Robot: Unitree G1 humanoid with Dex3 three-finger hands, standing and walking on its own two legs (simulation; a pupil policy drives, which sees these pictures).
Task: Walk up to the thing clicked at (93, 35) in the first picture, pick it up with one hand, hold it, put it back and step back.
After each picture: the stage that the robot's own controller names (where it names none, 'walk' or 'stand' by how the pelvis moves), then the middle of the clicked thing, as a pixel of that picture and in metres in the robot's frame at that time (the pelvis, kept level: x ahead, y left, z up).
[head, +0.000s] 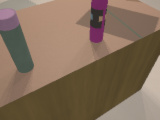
stand; (98, 17) +0.67 -0.04 +0.11
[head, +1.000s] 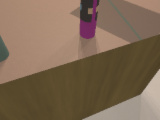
sink last; (89, 8) +0.61 +0.01 +0.15
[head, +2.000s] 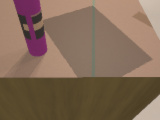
rise first; (32, 23) +0.47 +0.23 +0.15
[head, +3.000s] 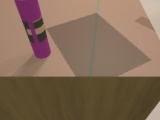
stand; (35, 29) +0.52 +0.21 +0.15
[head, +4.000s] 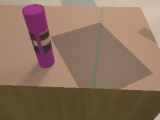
stand; (41, 40) +0.50 +0.20 +0.11
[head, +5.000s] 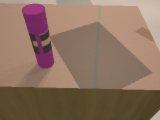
stand; (40, 40) +0.49 +0.19 +0.11
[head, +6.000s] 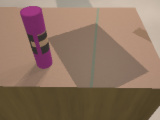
stand; (38, 41) +0.50 +0.20 +0.11
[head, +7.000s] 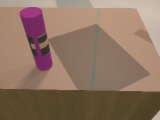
stand; (38, 42) +0.49 +0.20 +0.11
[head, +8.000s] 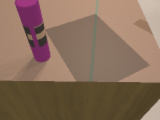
rise first; (35, 33) +0.50 +0.20 +0.11
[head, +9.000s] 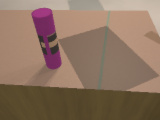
rise first; (48, 41) +0.50 +0.19 +0.11
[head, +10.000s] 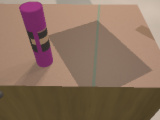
go down; (39, 38) +0.50 +0.19 +0.12
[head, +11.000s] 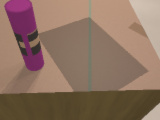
go down; (28, 40) +0.47 +0.18 +0.13
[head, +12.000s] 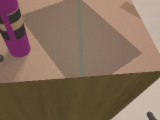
close in; (9, 22) +0.49 +0.19 +0.15
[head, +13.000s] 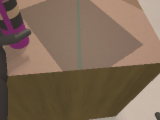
close; (6, 11) +0.51 +0.19 +0.17
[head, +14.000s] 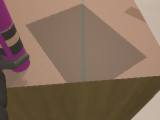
lift; (6, 38) +0.44 +0.22 +0.16
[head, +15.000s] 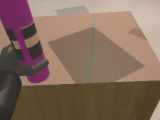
lift; (25, 41) +0.35 +0.16 +0.26
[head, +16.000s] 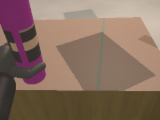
hold; (24, 42) +0.32 +0.17 +0.28
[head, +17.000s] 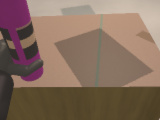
hold; (20, 39) +0.32 +0.17 +0.28
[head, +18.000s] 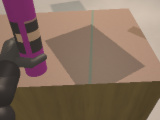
crouch; (27, 35) +0.39 +0.17 +0.24
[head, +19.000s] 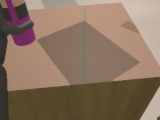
lower; (11, 2) +0.48 +0.18 +0.30
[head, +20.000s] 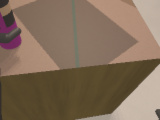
lower; out of the picture +0.52 +0.20 +0.17
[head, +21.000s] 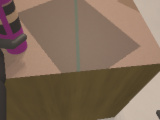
lower; (4, 16) +0.50 +0.20 +0.17
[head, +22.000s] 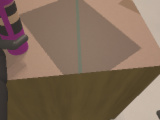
lower; (6, 17) +0.50 +0.20 +0.17
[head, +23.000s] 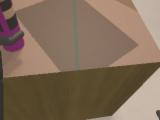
lower; (1, 12) +0.51 +0.20 +0.17
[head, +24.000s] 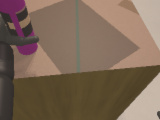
open; (17, 20) +0.50 +0.17 +0.16
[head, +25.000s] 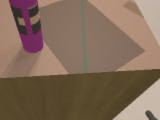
sink last; (27, 16) +0.50 +0.15 +0.16
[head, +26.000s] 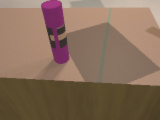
sink last; (57, 35) +0.52 +0.16 +0.15
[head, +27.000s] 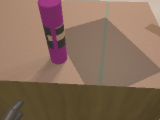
stand; (55, 34) +0.49 +0.15 +0.13
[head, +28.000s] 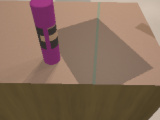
stand; (47, 35) +0.50 +0.16 +0.13
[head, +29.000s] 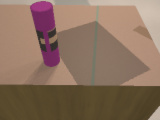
stand; (47, 37) +0.50 +0.16 +0.13
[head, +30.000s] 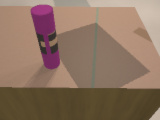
stand; (47, 40) +0.49 +0.16 +0.12
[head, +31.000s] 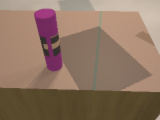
walk; (50, 43) +0.49 +0.16 +0.11
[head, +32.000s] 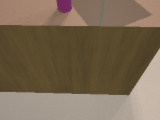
walk; out of the picture +0.75 +0.12 +0.14
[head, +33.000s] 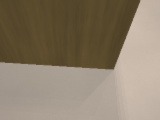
walk; out of the picture +1.11 +0.16 +0.13
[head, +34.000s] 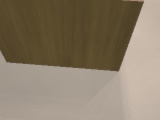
stand; out of the picture +1.18 +0.12 +0.12
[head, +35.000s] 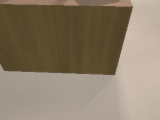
stand; out of the picture +1.18 +0.16 +0.11
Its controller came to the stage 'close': yes
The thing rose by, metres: 0.21
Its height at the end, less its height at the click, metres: +0.00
